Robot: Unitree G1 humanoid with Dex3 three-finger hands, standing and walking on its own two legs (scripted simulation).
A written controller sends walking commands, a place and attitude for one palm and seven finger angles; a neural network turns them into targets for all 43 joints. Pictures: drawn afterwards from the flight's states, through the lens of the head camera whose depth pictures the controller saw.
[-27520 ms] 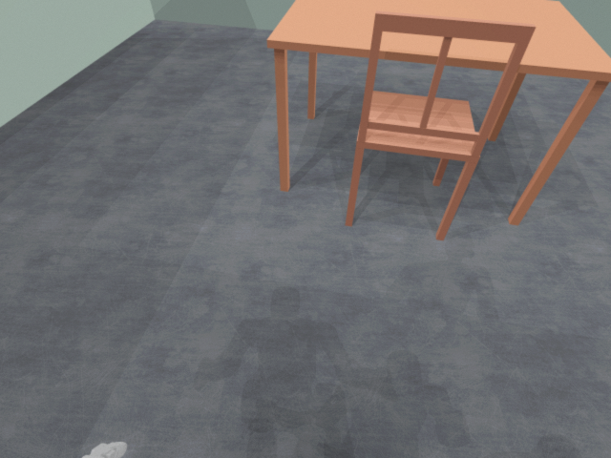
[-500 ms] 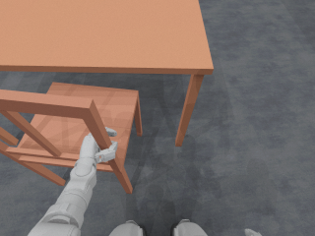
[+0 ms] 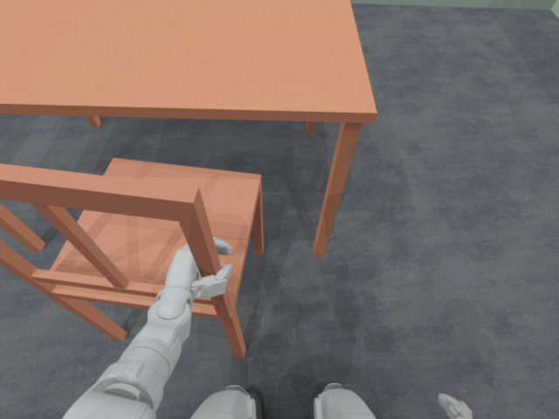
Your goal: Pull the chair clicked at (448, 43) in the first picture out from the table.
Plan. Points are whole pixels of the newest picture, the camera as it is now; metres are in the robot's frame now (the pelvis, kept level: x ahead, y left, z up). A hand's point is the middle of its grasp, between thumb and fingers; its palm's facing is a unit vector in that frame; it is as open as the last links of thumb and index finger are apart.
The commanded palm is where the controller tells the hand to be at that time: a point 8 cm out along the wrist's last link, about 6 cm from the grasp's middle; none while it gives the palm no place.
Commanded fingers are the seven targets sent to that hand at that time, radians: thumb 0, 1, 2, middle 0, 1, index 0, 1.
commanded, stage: step backward, pulling the chair out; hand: left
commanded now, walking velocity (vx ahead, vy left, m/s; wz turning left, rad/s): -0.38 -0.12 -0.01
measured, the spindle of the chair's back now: (89, 249) +0.37 +0.34 -0.05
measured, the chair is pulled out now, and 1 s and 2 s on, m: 0.19 0.31 0.63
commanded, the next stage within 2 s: stop walking, hand still on the chair in 1.56 s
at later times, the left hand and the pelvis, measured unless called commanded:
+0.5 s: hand (222, 303) +0.29 +0.10 -0.06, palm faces -0.07 -0.99 -0.15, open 5.9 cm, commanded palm +0.28 +0.15 -0.06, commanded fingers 0.00 0.90 0.90 -0.50 -1.45 -0.50 -1.45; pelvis -0.05 +0.00 +0.00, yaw +0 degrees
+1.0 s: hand (213, 373) +0.19 +0.10 -0.06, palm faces -0.11 -0.98 -0.15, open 6.1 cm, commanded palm +0.19 +0.15 -0.06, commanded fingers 0.00 0.90 0.90 -0.50 -1.45 -0.50 -1.45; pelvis -0.15 +0.00 +0.01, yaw -3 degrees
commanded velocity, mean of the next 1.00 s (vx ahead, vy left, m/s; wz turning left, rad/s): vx -0.38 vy -0.01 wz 0.05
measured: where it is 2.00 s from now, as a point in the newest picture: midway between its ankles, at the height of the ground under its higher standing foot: outside the picture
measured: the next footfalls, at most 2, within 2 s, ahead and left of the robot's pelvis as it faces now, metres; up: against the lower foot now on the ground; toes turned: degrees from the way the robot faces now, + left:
left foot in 0.42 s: -0.02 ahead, +0.12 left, +0.00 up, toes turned -3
right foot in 0.60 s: +0.00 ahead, -0.13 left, +0.00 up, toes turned -4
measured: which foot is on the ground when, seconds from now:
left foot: down 0.00-0.24, up 0.26-0.40, down 0.42-1.00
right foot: down 0.00-0.42, up 0.44-0.58, down 0.60-0.82, up 0.84-0.98, down 1.00-1.00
